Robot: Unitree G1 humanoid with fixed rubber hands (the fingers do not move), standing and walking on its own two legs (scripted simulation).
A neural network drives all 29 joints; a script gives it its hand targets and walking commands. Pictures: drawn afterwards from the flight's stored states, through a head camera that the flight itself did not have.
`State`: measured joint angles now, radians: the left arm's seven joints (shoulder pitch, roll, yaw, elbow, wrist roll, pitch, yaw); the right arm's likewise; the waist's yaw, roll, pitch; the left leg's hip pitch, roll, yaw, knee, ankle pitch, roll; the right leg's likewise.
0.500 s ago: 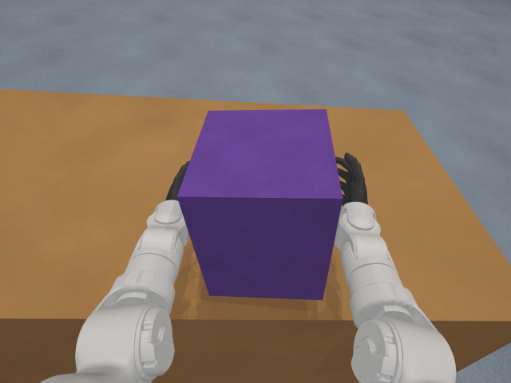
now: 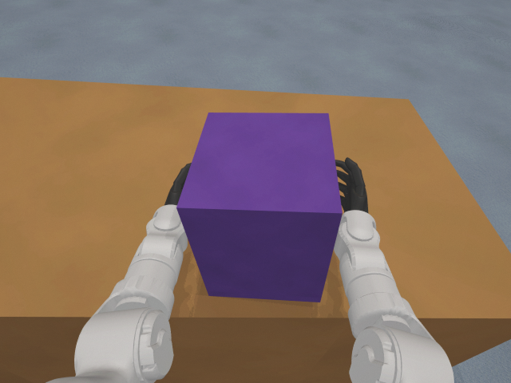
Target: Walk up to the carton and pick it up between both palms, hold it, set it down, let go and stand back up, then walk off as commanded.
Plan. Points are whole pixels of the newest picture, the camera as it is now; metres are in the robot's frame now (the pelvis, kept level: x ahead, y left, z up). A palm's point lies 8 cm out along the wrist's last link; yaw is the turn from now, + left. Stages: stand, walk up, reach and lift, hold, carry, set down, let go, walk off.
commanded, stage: set down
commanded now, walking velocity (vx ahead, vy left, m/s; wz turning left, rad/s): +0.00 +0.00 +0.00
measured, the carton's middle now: (265, 209) +0.40 +0.00 +0.06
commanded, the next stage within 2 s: none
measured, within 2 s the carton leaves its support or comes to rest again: rests again in 0.40 s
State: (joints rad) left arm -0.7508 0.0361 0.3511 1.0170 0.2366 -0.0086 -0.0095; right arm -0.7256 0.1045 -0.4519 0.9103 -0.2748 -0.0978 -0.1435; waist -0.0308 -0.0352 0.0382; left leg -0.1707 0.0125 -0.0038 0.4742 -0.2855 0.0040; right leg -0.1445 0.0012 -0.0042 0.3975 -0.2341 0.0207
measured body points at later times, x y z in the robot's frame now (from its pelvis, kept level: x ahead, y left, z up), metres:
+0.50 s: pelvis +0.00 +0.00 +0.00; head +0.02 +0.02 +0.45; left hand +0.42 +0.14 +0.06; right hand +0.40 -0.15 +0.09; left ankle -0.02 +0.11 -0.74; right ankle -0.01 -0.13 -0.74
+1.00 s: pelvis +0.00 +0.00 +0.00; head +0.05 +0.03 +0.45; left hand +0.43 +0.14 +0.04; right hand +0.40 -0.16 +0.04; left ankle -0.02 +0.11 -0.74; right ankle -0.01 -0.13 -0.74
